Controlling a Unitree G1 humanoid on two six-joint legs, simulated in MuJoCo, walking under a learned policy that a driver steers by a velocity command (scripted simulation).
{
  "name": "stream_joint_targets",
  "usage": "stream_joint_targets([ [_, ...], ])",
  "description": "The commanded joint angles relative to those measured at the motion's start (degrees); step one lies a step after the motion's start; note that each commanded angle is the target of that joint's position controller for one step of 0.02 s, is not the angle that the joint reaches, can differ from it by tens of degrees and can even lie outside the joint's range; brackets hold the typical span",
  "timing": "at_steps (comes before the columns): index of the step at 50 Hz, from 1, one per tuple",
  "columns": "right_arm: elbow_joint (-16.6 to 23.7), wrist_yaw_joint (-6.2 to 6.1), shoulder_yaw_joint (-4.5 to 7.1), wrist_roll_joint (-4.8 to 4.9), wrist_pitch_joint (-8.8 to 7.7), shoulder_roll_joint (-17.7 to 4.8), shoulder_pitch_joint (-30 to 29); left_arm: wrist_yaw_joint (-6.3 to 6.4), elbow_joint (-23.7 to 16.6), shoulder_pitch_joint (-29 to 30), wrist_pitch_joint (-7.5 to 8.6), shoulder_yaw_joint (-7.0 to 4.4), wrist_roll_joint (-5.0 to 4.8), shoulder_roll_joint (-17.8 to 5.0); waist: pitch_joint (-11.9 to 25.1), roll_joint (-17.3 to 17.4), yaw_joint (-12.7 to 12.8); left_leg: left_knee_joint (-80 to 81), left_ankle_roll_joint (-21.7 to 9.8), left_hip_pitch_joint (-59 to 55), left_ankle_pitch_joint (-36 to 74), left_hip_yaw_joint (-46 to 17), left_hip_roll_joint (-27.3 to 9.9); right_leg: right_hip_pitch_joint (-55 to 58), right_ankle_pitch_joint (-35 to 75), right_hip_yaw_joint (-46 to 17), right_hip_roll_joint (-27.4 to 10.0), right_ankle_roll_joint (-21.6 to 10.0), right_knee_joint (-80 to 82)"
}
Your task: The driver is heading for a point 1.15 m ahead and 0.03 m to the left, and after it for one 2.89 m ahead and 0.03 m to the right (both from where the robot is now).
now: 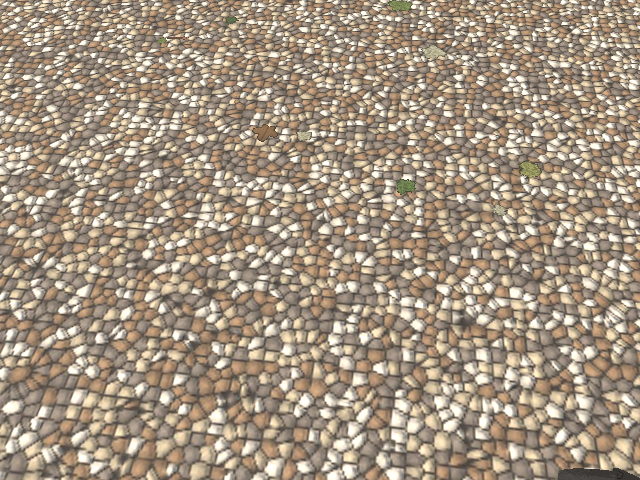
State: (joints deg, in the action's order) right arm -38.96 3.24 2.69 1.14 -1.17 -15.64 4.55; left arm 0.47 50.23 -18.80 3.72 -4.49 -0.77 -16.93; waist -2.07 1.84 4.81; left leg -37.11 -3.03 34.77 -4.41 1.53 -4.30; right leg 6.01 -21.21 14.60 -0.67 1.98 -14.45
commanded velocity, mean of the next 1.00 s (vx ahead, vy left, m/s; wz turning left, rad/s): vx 0.19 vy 0.00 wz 0.11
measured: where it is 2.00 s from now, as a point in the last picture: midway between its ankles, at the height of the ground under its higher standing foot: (380, 412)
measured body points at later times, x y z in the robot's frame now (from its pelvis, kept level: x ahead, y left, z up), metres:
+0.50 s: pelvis +0.25 +0.02 +0.00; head +0.28 +0.04 +0.45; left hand +0.38 +0.32 -0.09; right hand +0.42 -0.24 -0.10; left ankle +0.16 +0.10 -0.73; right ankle +0.40 -0.05 -0.73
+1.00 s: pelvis +0.30 +0.06 +0.01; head +0.33 +0.08 +0.46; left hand +0.42 +0.36 -0.10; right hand +0.42 -0.22 -0.09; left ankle +0.29 +0.17 -0.73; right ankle +0.34 -0.07 -0.67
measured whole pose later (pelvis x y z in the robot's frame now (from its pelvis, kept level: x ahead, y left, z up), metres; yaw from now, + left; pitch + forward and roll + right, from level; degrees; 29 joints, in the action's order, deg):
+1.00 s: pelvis +0.30 +0.06 +0.01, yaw +3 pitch +1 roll -1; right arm -43.9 -2.2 3.8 -1.5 -0.2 -15.7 12.5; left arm 1.5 42.3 -9.3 -2.2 -5.6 -1.0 -19.6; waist -2.2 -2.3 0.0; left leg -26.8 -0.7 13.7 -14.1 -1.7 0.1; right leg -29.6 -24.5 -7.5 6.2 1.9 -54.4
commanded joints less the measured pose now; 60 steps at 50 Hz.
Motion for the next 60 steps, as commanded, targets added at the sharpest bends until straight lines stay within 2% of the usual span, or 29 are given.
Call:
stream_joint_targets([
  [1, 4.0, 0.27, 2.83, 0.0, -0.32, -7.2, 3.6, 0.73, -3.3, 2.7, -0.73, -2.94, -0.77, -12.5, 3.0, -6.7, -6.7, 0.9, -3.7, -9.5, -7.0, 5.0, 5.4, -0.6, 59.5, -2.7, -15.4, -7.5, -12.4],
  [2, 1.6, -0.31, 4.62, 0.19, -0.14, -10.1, 12.7, 0.95, -3.6, 3.2, -1.05, -2.64, -0.87, -12.0, 7.7, -5.5, -11.7, 4.4, -5.8, -22.8, -4.0, 5.2, 7.9, -5.5, 59.0, -1.1, -13.3, -5.7, -24.4],
  [3, -0.3, -1.66, 6.63, 0.47, 0.56, -15.3, 21.3, 1.04, -4.7, 1.7, -0.65, -1.52, 0.7, -9.3, 13.0, 1.9, -14.6, 5.8, -9.3, -40.3, -3.0, -7.3, 0.9, -20.1, 39.0, -1.0, -10.5, -2.9, -42.5],
  [4, 0.6, -1.78, 6.85, 0.7, -0.03, -20.3, 18.1, 0.13, -7.8, -3.0, 1.02, 0.97, 2.23, -1.5, 18.1, 14.6, -6.9, 13.1, -19.9, -55.8, -14.4, -40.6, -12.3, -44.2, -12.2, -8.3, 1.9, 0.2, -60.6],
  [5, 2.1, -1.39, 5.35, 0.34, -0.93, -15.3, 19.4, -0.65, -8.3, 3.7, 3.05, 0.24, 0.04, -6.6, 21.9, 6.7, -11.7, 19.7, -19.7, -57.0, -19.0, -47.5, -14.5, -49.8, -12.9, -19.7, 1.0, -0.9, -65.0],
  [6, 1.6, -1.25, 4.54, -0.14, -1.77, -12.6, 17.7, -1.0, -10.1, 8.5, 4.07, -0.3, -1.79, -8.4, 13.8, 4.4, -11.8, 20.7, -17.2, -51.5, -14.6, -39.6, -13.0, -53.8, -7.3, -19.4, -1.3, -2.2, -63.5],
  [8, 2.7, -1.49, 3.66, -0.43, -2.23, -9.9, 10.2, -0.12, -9.4, 8.8, 4.53, -0.4, 0.47, -7.9, 5.8, -0.9, -6.7, 20.5, -14.1, -35.4, 2.2, -27.5, -8.5, -47.7, 0.2, -19.1, -5.0, -2.1, -54.3],
  [10, 4.4, -2.04, 3.25, -1.51, -2.17, -8.8, 6.7, 0.03, -9.1, 6.5, 2.97, -0.89, 1.41, -8.2, 5.1, 0.4, -3.6, 20.9, -13.9, -26.9, 20.6, -21.9, -6.7, -40.7, 1.3, -19.1, -5.7, -0.5, -51.0],
  [14, 3.3, -3.7, 4.12, -0.77, -1.46, -11.3, 7.9, 0.55, -10.2, 8.9, 0.98, 0.14, 2.05, -4.6, 5.1, 0.6, -3.3, 19.3, -12.1, -19.7, 33.6, -13.5, -2.3, -37.1, 9.2, -16.5, -2.2, 2.7, -38.2],
  [17, 2.5, -4.85, 4.07, -0.05, 0.2, -10.8, 9.3, -0.11, -11.2, 13.5, 0.81, 0.87, 1.48, -3.5, 7.1, 3.2, -5.5, 17.2, -8.5, -19.3, 27.1, -12.1, 0.3, -32.6, 20.9, -16.3, 0.8, 2.8, -25.9],
  [20, 1.3, -5.23, 3.59, -0.32, 0.88, -9.8, 11.3, -1.1, -11.8, 16.4, 0.91, 0.8, 1.12, -4.4, 7.4, 4.0, -7.3, 14.9, -7.3, -22.7, 20.1, -15.5, -1.6, -31.1, 24.4, -17.5, 1.3, 2.1, -19.7],
  [24, 0.4, -5.26, 2.2, -0.98, 0.56, -6.5, 9.3, -1.63, -10.4, 11.6, 2.19, 0.07, 2.34, -5.9, 7.5, 4.2, -4.0, 5.9, -5.1, -27.2, 17.7, -18.1, -2.1, -25.0, 27.8, -17.4, -0.1, -2.5, -9.9],
  [25, 0.3, -5.09, 1.48, -1.93, 0.04, -4.4, 11.4, -1.42, -10.4, 10.6, 2.68, -0.04, 3.3, -7.6, 10.3, 0.5, -4.6, 0.5, -2.5, -25.5, 12.9, -15.9, 1.7, -17.2, 46.2, -21.6, -4.7, -4.9, -9.3],
  [26, -0.8, -4.93, 0.92, -2.52, -0.5, -3.0, 19.7, -1.26, -11.0, 10.9, 2.5, 0.17, 4.45, -9.2, 15.2, -8.5, -8.7, -8.4, 0.8, -18.4, -7.6, -12.8, 6.6, -5.4, 64.6, -31.9, -13.4, -12.9, -13.1],
  [27, -2.0, -4.83, 0.87, -2.52, -0.09, -4.7, 22.0, -1.47, -9.6, 9.2, 1.67, 0.96, 3.54, -4.9, 17.9, -14.9, -7.7, -15.5, 4.5, -14.0, -30.4, -10.4, 7.3, -3.2, 60.8, -41.5, -19.2, -19.9, -11.1],
  [28, -1.7, -4.8, 1.62, -2.02, 0.87, -8.0, 18.7, -1.94, -9.2, 9.0, 0.99, 1.77, 1.64, -2.8, 15.2, -12.0, -6.5, -17.8, 6.0, -10.9, -34.8, -10.1, 5.8, -5.6, 45.1, -45.2, -18.6, -20.2, -8.6],
  [30, -0.8, -5.3, 2.44, -1.47, 3.06, -8.8, 11.4, -2.35, -9.6, 11.1, -0.48, 1.05, 0.64, -5.8, 8.9, -8.0, -5.3, -19.5, 7.4, -6.7, -31.5, -8.9, 5.2, -10.8, 21.5, -44.7, -14.6, -16.6, -4.9],
  [32, -0.6, -5.73, 2.85, -1.24, 3.88, -8.6, 9.6, -1.73, -10.7, 13.2, -1.61, -0.58, 0.75, -10.3, 5.6, -8.3, -5.6, -18.0, 7.3, -7.5, -27.8, -7.8, 5.5, -16.8, 12.7, -42.3, -12.0, -14.4, -2.2],
  [36, -2.0, -6.38, 2.36, -1.02, 2.82, -5.3, 9.5, -0.15, -11.3, 13.5, -3.26, -1.13, 0.44, -8.8, 7.4, -10.5, -5.2, -9.3, 7.2, -13.2, -21.9, -6.0, 6.9, -19.7, 9.9, -37.4, -7.4, -12.7, -1.3],
  [40, -2.1, -5.88, 2.32, -0.79, 1.67, -5.0, 8.3, 0.71, -11.5, 12.7, -4.52, -1.84, -0.05, -8.8, 8.4, -11.5, -4.5, -1.0, 6.5, -16.6, -17.0, -6.4, 7.3, -20.0, 7.2, -39.7, -7.1, -12.9, -1.2],
  [43, -3.3, -4.95, 2.7, -0.78, 0.6, -5.5, 11.2, 1.4, -12.1, 13.6, -5.67, -2.01, -0.75, -8.8, 7.7, -11.3, -6.6, 11.7, 4.1, -24.1, -9.0, -4.7, 7.5, -23.8, 4.5, -39.8, -5.0, -10.5, -3.3],
  [44, -3.4, -4.97, 3.3, -1.18, 0.41, -7.6, 12.4, 1.58, -12.0, 12.5, -5.85, -1.69, -0.8, -7.7, 7.6, -9.0, -6.8, 15.5, 2.2, -28.8, -8.0, -7.3, 3.2, -28.1, 0.7, -38.0, -2.8, -8.0, -6.3],
  [45, -3.2, -5.3, 4.46, -2.74, 0.62, -12.8, 13.2, 1.47, -13.4, 13.3, -5.61, -1.12, -0.59, -5.4, 5.6, 2.7, -6.3, 20.5, -3.5, -30.7, -11.8, -19.6, -8.0, -37.4, -5.3, -30.0, 3.1, -4.6, -17.3],
  [46, -2.2, -5.16, 4.69, -4.44, 0.59, -14.1, 9.4, 1.24, -14.1, 12.8, -4.9, -1.59, -0.49, -6.4, 3.9, 14.1, -5.3, 23.8, -10.2, -24.9, -3.9, -30.2, -16.9, -40.4, -11.9, -22.0, 8.1, -2.1, -31.7],
  [47, -0.2, -5.42, 3.55, -4.64, 0.09, -10.6, 5.3, 1.08, -12.7, 10.1, -4.61, -2.77, 0.12, -9.6, 3.6, 9.5, -3.9, 22.4, -11.3, -23.7, 2.2, -27.6, -17.2, -39.5, -11.0, -23.9, 5.2, -0.8, -42.3],
  [48, 0.5, -5.71, 2.95, -3.6, -0.19, -8.4, 2.3, 1.01, -10.8, 7.5, -4.97, -3.27, -0.21, -10.1, 3.7, 5.9, -2.4, 20.5, -8.9, -24.3, 5.8, -21.7, -13.9, -39.5, -8.1, -23.5, 5.1, -0.1, -46.7],
  [50, 0.6, -5.89, 2.42, -1.69, -0.35, -7.3, 1.5, 1.42, -9.4, 5.6, -6.17, -2.93, 0.0, -8.1, 3.2, 4.5, -2.8, 18.1, -7.0, -27.9, 11.8, -15.2, -11.0, -42.3, -3.8, -22.6, 4.2, 2.0, -52.8],
  [55, -1.0, -6.55, 2.96, -1.93, 1.19, -9.1, 7.2, 0.36, -14.1, 12.8, -6.49, -1.26, -0.94, -5.2, 3.3, 7.2, -7.5, 17.5, -9.1, -35.2, 17.2, -9.2, -11.0, -43.6, -0.7, -17.7, 0.9, 5.0, -43.5],
  [60, -0.8, -5.57, 4.21, -1.33, 1.79, -12.3, 5.8, -1.04, -16.4, 13.2, -6.87, -0.79, -0.64, -5.5, 4.6, 8.8, -7.7, 16.8, -9.2, -31.6, 19.0, -4.9, -12.7, -32.0, -1.3, -12.4, -0.4, 3.2, -30.7],
])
